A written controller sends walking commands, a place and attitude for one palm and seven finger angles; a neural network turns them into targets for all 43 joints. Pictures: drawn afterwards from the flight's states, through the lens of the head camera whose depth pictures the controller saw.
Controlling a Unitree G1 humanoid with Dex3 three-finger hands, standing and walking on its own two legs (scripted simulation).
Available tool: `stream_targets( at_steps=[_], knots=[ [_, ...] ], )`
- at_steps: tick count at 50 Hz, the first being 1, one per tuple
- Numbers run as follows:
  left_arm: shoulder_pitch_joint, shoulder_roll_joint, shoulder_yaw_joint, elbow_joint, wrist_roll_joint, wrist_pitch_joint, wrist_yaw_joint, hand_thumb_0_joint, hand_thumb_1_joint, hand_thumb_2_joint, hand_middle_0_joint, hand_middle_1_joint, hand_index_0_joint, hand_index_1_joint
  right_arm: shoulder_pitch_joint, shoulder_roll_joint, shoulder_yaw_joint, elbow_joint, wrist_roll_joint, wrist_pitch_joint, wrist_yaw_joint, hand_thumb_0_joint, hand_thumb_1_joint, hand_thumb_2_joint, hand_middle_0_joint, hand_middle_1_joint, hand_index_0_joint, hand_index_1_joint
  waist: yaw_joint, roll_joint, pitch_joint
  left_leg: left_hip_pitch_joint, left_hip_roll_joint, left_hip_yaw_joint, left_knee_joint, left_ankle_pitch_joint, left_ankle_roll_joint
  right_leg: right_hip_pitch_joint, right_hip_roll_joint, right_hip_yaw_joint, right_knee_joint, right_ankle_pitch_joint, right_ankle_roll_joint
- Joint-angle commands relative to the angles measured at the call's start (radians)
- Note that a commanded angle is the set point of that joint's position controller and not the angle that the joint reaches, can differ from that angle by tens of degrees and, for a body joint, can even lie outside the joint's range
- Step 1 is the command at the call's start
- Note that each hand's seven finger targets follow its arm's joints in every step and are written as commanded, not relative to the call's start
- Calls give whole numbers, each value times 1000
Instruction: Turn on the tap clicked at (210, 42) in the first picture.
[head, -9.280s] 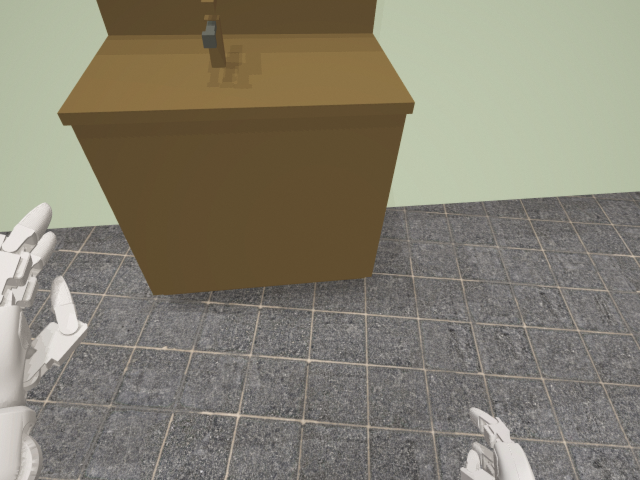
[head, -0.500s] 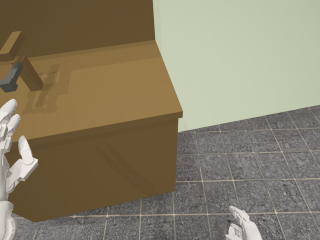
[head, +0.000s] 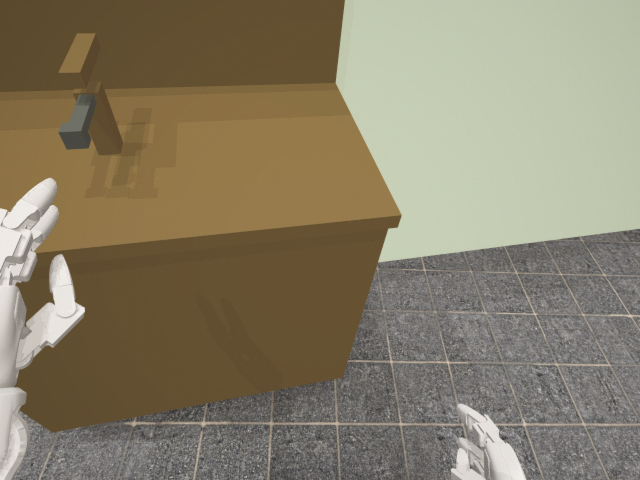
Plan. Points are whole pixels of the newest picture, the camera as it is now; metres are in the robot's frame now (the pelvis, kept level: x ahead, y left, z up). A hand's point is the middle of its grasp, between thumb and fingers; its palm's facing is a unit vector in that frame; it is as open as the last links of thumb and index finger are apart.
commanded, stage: come to a stop and stand still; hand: left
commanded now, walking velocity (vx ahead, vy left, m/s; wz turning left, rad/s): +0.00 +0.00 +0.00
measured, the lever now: (75, 135) +0.50 +0.40 +0.14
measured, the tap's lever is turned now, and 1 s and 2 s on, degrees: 0 0 0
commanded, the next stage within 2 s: look again from close up in 1.28 s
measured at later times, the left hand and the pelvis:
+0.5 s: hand (1, 339) +0.18 +0.29 +0.17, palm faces +0.54 -0.78 -0.33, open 7.4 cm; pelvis -0.01 +0.01 +0.01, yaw +6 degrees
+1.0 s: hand (67, 285) +0.24 +0.27 +0.16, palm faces +0.49 -0.79 -0.36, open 7.4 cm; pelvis +0.05 +0.00 +0.01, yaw +6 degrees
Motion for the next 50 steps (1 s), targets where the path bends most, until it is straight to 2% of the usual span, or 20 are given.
stream_targets(
  at_steps=[1,4,6,7,10,11,15,16,20,21,23,26,28,31,35,37,41,43,46,50],
  knots=[
    [-190,137,111,-237,-7,-72,22,0,900,900,-200,-300,-200,-300,-135,-145,-58,-164,1,-75,-9,0,-900,-900,200,300,200,300,7,182,-123,-135,188,-207,-292,-443,-41,166,14,6,-2,-76,-18],
    [-194,92,58,-176,8,-49,20,0,900,900,-200,-300,-200,-300,-124,-148,-58,-141,0,-73,-2,0,-900,-900,200,300,200,300,8,137,-97,-169,184,-206,-312,-492,-51,175,34,9,-7,-86,-18],
    [-192,85,47,-158,11,-35,19,0,900,900,-200,-300,-200,-300,-134,-148,-57,-138,-1,-69,-2,0,-900,-900,200,300,200,300,9,151,-95,-144,180,-185,-317,-496,-65,159,41,11,-17,-85,-15],
    [-202,79,38,-150,17,-29,19,0,900,900,-200,-300,-200,-300,-129,-148,-56,-134,-3,-63,-1,0,-900,-900,200,300,200,300,7,145,-85,-180,177,-193,-321,-525,-63,176,47,13,-16,-88,-15],
    [-209,97,55,-170,21,-18,19,0,900,900,-200,-300,-200,-300,-140,-143,-59,-140,-6,-46,-2,0,-900,-900,200,300,200,300,10,146,-84,-175,166,-164,-311,-524,-71,172,54,16,-26,-95,-17],
    [-208,127,85,-195,18,-17,21,0,900,900,-200,-300,-200,-300,-146,-138,-59,-145,-8,-44,-4,0,-900,-900,200,300,200,300,10,151,-93,-127,164,-151,-312,-502,-83,145,58,13,-44,-99,-16],
    [-157,131,106,-220,10,-16,24,0,900,900,-200,-300,-200,-300,-147,-132,-57,-156,-13,-33,-10,0,-900,-900,200,300,200,300,11,100,-99,-74,146,-127,-268,-433,-80,120,46,46,-127,-102,-25],
    [-163,132,108,-237,7,-14,20,0,900,900,-200,-300,-200,-300,-156,-135,-58,-158,-15,-34,-11,0,-900,-900,200,300,200,300,6,116,-92,-23,137,-98,-259,-412,-94,68,49,50,-144,-127,-26],
    [-171,99,77,-210,12,-8,21,0,900,900,-200,-300,-200,-300,-138,-140,-58,-154,-13,-33,-16,0,-900,-900,200,300,200,300,4,77,-101,16,126,-107,-224,-347,-81,48,38,98,-194,-113,-27],
    [-181,98,74,-219,12,-6,19,0,900,900,-200,-300,-200,-300,-148,-142,-59,-154,-14,-37,-18,0,-900,-900,200,300,200,300,1,109,-104,73,126,-91,-221,-316,-90,8,42,103,-198,-111,-26],
    [-188,79,52,-196,17,-3,23,0,900,900,-200,-300,-200,-300,-136,-145,-58,-151,-10,-39,-20,0,-900,-900,200,300,200,300,1,109,-111,66,136,-119,-230,-331,-80,18,42,109,-194,-93,-19],
    [-177,98,66,-191,20,3,27,0,900,900,-200,-300,-200,-300,-149,-148,-57,-158,-11,-36,-24,0,-900,-900,200,300,200,300,4,109,-107,74,135,-118,-244,-349,-82,0,46,118,-207,-105,-18],
    [-183,86,52,-196,22,5,31,0,900,900,-200,-300,-200,-300,-143,-147,-54,-160,-10,-32,-24,0,-900,-900,200,300,200,300,4,119,-102,30,139,-138,-258,-372,-77,29,43,113,-196,-96,-18],
    [-163,129,89,-241,20,-1,37,0,900,900,-200,-300,-200,-300,-152,-146,-53,-165,-11,-36,-27,0,-900,-900,200,300,200,300,5,154,-127,71,145,-137,-256,-306,-78,34,47,103,-175,-29,-18],
    [-109,111,86,-224,13,-4,40,0,900,900,-200,-300,-200,-300,-141,-144,-50,-164,-9,-31,-29,0,-900,-900,200,300,200,300,8,139,-138,13,154,-150,-255,-302,-70,92,39,93,-162,4,-14],
    [-97,118,94,-228,8,-5,41,0,900,900,-200,-300,-200,-300,-139,-143,-49,-163,-10,-30,-31,0,-900,-900,200,300,200,300,5,119,-139,30,149,-147,-235,-224,-78,90,35,85,-166,44,-15],
    [-55,122,103,-202,-7,-3,36,0,900,900,-200,-300,-200,-300,-139,-144,-51,-157,-9,-27,-35,0,-900,-900,200,300,200,300,2,95,-168,105,116,-93,-149,-6,-87,64,17,114,-187,161,-23],
    [-65,103,78,-207,-13,0,33,0,900,900,-200,-300,-200,-300,-129,-146,-52,-149,-3,-20,-34,0,-900,-900,200,300,200,300,0,83,-192,124,116,-98,-131,85,-94,80,13,106,-167,207,-21],
    [-55,134,106,-215,-20,5,35,0,900,900,-200,-300,-200,-300,-139,-144,-54,-151,-3,-13,-40,0,-900,-900,200,300,200,300,0,109,-202,166,110,-73,-106,165,-95,60,12,109,-168,262,-19],
    [-32,129,100,-225,-26,10,38,0,900,900,-200,-300,-200,-300,-140,-145,-56,-155,2,5,-43,0,-900,-900,200,300,200,300,3,85,-232,168,113,-80,-83,243,-90,99,4,98,-152,321,-16]
  ],
)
